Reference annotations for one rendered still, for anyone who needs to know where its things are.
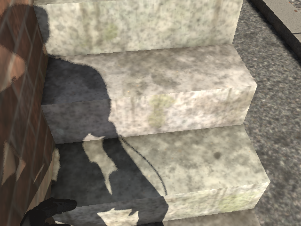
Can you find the left robot hand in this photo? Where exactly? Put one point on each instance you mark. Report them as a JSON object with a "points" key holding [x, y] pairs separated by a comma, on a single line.
{"points": [[47, 209]]}

